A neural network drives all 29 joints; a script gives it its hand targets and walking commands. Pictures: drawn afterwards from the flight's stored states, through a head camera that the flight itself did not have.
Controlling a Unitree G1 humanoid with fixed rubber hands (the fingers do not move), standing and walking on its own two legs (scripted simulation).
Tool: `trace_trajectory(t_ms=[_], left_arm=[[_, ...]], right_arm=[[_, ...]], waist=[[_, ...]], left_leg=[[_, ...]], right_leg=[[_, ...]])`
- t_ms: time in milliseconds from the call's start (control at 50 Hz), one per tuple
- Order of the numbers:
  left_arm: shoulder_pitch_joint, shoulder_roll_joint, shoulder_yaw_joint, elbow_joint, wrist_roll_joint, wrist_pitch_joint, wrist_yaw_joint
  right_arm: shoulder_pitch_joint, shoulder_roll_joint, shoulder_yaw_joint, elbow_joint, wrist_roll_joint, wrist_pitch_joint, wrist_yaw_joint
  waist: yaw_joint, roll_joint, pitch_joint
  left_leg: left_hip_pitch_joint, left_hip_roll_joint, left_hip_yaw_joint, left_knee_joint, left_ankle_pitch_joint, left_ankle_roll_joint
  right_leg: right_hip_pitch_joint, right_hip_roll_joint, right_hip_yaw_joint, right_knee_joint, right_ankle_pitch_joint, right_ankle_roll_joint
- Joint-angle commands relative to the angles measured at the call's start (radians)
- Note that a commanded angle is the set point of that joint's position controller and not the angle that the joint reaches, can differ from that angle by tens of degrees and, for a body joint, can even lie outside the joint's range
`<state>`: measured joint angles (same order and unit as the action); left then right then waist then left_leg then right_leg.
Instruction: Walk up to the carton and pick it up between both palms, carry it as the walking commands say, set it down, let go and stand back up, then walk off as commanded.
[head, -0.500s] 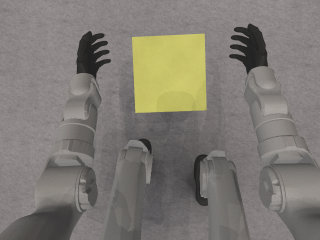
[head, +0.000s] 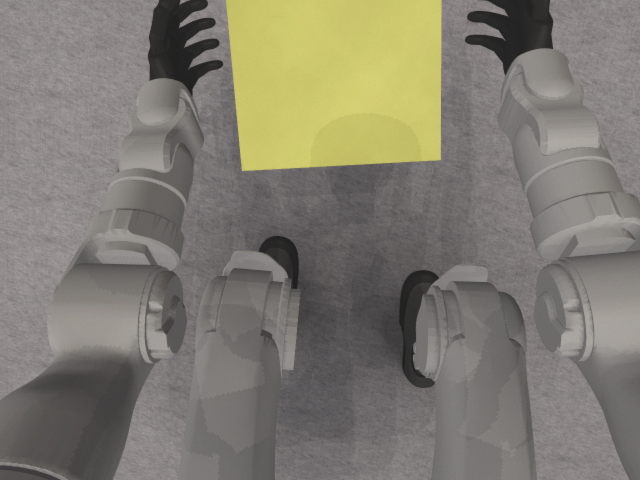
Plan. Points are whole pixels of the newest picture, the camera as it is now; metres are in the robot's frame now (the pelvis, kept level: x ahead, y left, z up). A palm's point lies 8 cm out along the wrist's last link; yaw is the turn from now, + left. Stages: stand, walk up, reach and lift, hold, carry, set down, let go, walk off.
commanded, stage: reach and lift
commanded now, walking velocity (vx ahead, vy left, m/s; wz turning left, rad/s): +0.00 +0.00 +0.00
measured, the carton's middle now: (335, 80) +0.51 +0.05 -0.29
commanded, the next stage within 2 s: none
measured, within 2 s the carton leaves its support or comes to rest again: leaves its support in 1.46 s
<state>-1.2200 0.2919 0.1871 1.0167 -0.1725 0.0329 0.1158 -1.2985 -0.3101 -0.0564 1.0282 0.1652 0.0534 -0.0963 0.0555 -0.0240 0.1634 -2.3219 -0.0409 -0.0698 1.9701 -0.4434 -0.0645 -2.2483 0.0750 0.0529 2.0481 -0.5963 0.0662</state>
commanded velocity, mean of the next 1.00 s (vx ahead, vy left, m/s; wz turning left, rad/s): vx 0.00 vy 0.00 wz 0.00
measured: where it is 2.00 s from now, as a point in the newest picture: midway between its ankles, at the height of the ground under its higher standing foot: (344, 329)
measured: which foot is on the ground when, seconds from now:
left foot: down 0.00-1.00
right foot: down 0.00-1.00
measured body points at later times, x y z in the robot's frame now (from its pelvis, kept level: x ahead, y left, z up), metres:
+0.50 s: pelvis -0.02 +0.00 -0.03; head +0.36 +0.02 +0.20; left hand +0.50 +0.23 -0.23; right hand +0.54 -0.12 -0.22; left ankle +0.13 +0.13 -0.38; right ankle +0.09 -0.13 -0.38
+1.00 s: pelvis +0.00 +0.00 -0.02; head +0.38 +0.00 +0.22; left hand +0.51 +0.20 -0.23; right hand +0.54 -0.10 -0.23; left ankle +0.13 +0.13 -0.38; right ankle +0.10 -0.13 -0.38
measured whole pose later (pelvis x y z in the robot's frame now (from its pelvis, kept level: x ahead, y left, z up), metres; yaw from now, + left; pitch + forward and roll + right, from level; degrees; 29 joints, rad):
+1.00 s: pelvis +0.00 +0.00 -0.02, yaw -1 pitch +43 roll +0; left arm -1.35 0.28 0.10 1.18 -0.27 -0.05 0.15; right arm -1.37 -0.25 0.04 1.08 0.19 -0.01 -0.16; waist 0.08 0.00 0.26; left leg -2.33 -0.01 -0.06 2.07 -0.48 -0.06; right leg -2.27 0.07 0.04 2.13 -0.61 0.05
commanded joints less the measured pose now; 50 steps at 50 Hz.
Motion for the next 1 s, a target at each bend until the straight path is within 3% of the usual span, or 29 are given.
trace_trajectory(t_ms=[0,80,140,160,200,220,240,260,320,360,420,460,540,600,720,800,920,980], left_arm=[[-0.242,0.151,-0.017,-0.064,-0.045,-0.060,-0.004],[-0.274,0.158,-0.020,-0.080,-0.072,-0.080,-0.004],[-0.324,0.162,-0.038,-0.180,-0.119,-0.087,0.007],[-0.332,0.142,-0.061,-0.160,-0.142,-0.079,0.007],[-0.338,0.109,-0.098,-0.076,-0.175,-0.058,-0.002],[-0.330,0.082,-0.122,-0.010,-0.181,-0.043,-0.008],[-0.319,0.071,-0.119,-0.005,-0.177,-0.040,-0.014],[-0.323,0.090,-0.091,-0.048,-0.159,-0.044,-0.018],[-0.366,0.150,-0.037,-0.090,-0.141,-0.069,-0.007],[-0.380,0.173,-0.022,-0.031,-0.130,-0.061,-0.002],[-0.397,0.143,-0.044,0.060,-0.109,-0.044,-0.010],[-0.434,0.136,-0.052,0.058,-0.096,-0.043,-0.014],[-0.481,0.140,-0.036,0.035,-0.069,-0.069,-0.001],[-0.440,0.103,-0.047,0.088,-0.063,-0.076,0.001],[-0.347,0.067,-0.029,0.122,-0.032,-0.096,0.017],[-0.350,0.022,-0.067,0.060,-0.059,-0.115,0.013],[-0.369,-0.051,-0.124,0.028,-0.106,-0.124,0.012],[-0.402,-0.096,-0.151,0.030,-0.117,-0.122,0.003]], right_arm=[[-0.258,-0.111,0.036,-0.105,0.016,-0.045,-0.024],[-0.303,-0.120,0.055,-0.174,0.039,-0.063,-0.031],[-0.346,-0.142,0.075,-0.319,0.076,-0.063,-0.044],[-0.358,-0.141,0.091,-0.331,0.088,-0.057,-0.045],[-0.378,-0.108,0.126,-0.279,0.126,-0.038,-0.037],[-0.371,-0.079,0.154,-0.197,0.148,-0.022,-0.023],[-0.345,-0.055,0.168,-0.149,0.154,-0.011,-0.012],[-0.353,-0.058,0.174,-0.170,0.148,-0.012,-0.003],[-0.374,-0.123,0.110,-0.203,0.128,-0.029,-0.012],[-0.396,-0.151,0.078,-0.173,0.113,-0.029,-0.023],[-0.402,-0.140,0.060,-0.035,0.085,-0.011,-0.021],[-0.406,-0.145,0.045,0.018,0.067,-0.004,-0.012],[-0.432,-0.131,0.021,0.038,0.034,-0.031,-0.013],[-0.422,-0.096,0.028,0.050,0.022,-0.047,-0.007],[-0.399,-0.025,0.089,0.017,0.037,-0.071,-0.008],[-0.363,0.027,0.121,-0.023,0.037,-0.084,-0.023],[-0.350,0.070,0.122,-0.080,0.012,-0.095,-0.054],[-0.383,0.145,0.167,-0.087,0.031,-0.088,-0.040]], waist=[[0.031,-0.022,-1.147],[0.041,-0.038,-1.205],[0.054,-0.070,-1.431],[0.053,-0.080,-1.451],[0.050,-0.086,-1.389],[0.053,-0.075,-1.307],[0.061,-0.061,-1.230],[0.085,-0.058,-1.232],[0.082,-0.061,-1.239],[0.070,-0.047,-1.192],[0.037,-0.001,-1.033],[0.022,0.015,-0.975],[0.016,0.009,-0.918],[0.019,-0.010,-0.885],[0.083,-0.034,-0.946],[0.065,-0.049,-1.027],[0.021,-0.055,-1.068],[0.044,-0.074,-1.058]], left_leg=[[0.748,0.021,0.135,-0.022,0.295,0.009],[0.772,0.024,0.121,0.021,0.382,0.013],[0.909,0.018,0.115,0.048,0.494,0.018],[0.925,0.019,0.114,0.054,0.487,0.020],[0.890,0.033,0.115,0.053,0.383,0.029],[0.872,0.038,0.119,0.046,0.325,0.029],[0.857,0.037,0.128,0.052,0.343,0.025],[0.862,0.039,0.135,0.058,0.370,0.023],[0.860,0.037,0.136,0.062,0.379,0.021],[0.827,0.040,0.137,0.057,0.323,0.020],[0.747,0.047,0.140,0.033,0.169,0.014],[0.736,0.049,0.138,0.023,0.110,0.011],[0.732,0.037,0.120,0.015,0.139,0.005],[0.712,0.028,0.103,0.009,0.160,0.010],[0.718,0.014,0.103,0.008,0.264,0.015],[0.730,0.009,0.100,0.020,0.355,0.017],[0.725,-0.003,0.097,0.015,0.377,0.018],[0.698,-0.005,0.106,0.009,0.339,0.021]], right_leg=[[0.508,-0.021,-0.081,-0.136,0.263,-0.004],[0.548,-0.017,-0.082,-0.093,0.338,-0.003],[0.666,-0.008,-0.096,-0.062,0.429,-0.001],[0.679,-0.008,-0.101,-0.058,0.421,-0.002],[0.686,-0.019,-0.112,-0.054,0.342,-0.009],[0.653,-0.023,-0.115,-0.057,0.281,-0.012],[0.626,-0.020,-0.117,-0.050,0.288,-0.013],[0.612,-0.019,-0.109,-0.049,0.301,-0.013],[0.570,-0.017,-0.104,-0.058,0.296,-0.011],[0.561,-0.020,-0.106,-0.068,0.252,-0.014],[0.491,-0.025,-0.104,-0.082,0.131,-0.021],[0.442,-0.026,-0.101,-0.083,0.072,-0.025],[0.383,-0.027,-0.106,-0.081,0.089,-0.025],[0.343,-0.026,-0.101,-0.084,0.106,-0.026],[0.367,-0.014,-0.085,-0.083,0.194,-0.017],[0.430,0.000,-0.081,-0.078,0.298,-0.014],[0.481,0.014,-0.085,-0.094,0.339,-0.018],[0.495,0.018,-0.078,-0.096,0.317,-0.020]])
